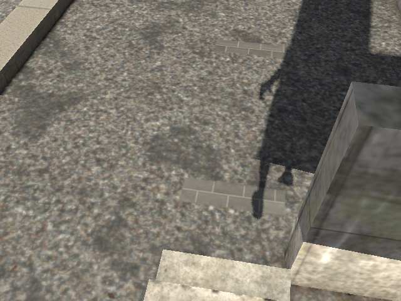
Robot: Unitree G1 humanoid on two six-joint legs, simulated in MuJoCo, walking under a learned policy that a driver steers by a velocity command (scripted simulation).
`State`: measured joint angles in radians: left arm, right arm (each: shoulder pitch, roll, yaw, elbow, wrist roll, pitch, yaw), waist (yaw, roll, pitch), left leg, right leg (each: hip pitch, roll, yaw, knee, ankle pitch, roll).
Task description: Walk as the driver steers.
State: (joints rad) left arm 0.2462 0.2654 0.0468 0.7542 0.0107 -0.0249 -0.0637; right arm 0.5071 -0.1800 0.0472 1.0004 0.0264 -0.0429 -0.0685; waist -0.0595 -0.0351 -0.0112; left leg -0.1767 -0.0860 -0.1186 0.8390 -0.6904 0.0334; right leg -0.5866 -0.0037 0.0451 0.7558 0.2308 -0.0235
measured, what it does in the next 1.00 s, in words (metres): goes down, turning right: right foot 0.19 m lower, then left foot 0.19 m lower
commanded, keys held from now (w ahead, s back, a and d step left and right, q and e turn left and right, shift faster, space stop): w+e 0.74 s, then w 0.26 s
